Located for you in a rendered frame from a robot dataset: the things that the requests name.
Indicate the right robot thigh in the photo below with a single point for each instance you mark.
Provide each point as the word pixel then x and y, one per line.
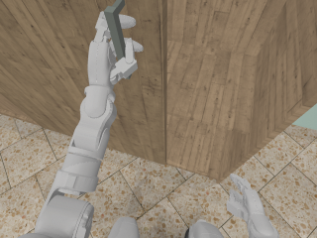
pixel 204 230

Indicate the right robot forearm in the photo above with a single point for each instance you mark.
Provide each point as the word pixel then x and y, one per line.
pixel 259 226

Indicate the left robot upper arm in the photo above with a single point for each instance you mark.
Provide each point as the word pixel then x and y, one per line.
pixel 64 217

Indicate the robot right hand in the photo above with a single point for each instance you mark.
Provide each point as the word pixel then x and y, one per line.
pixel 244 205

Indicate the robot left hand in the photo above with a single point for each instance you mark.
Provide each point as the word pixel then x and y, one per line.
pixel 102 54

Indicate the wardrobe door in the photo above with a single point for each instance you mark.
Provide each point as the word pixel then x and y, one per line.
pixel 44 48
pixel 5 104

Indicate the handle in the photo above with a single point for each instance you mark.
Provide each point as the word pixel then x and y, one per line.
pixel 113 21

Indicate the left robot forearm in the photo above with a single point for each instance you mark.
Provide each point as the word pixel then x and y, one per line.
pixel 79 172

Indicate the left robot thigh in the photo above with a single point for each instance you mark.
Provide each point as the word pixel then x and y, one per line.
pixel 125 227

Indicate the robot thigh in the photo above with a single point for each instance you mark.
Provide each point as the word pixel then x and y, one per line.
pixel 125 227
pixel 204 230

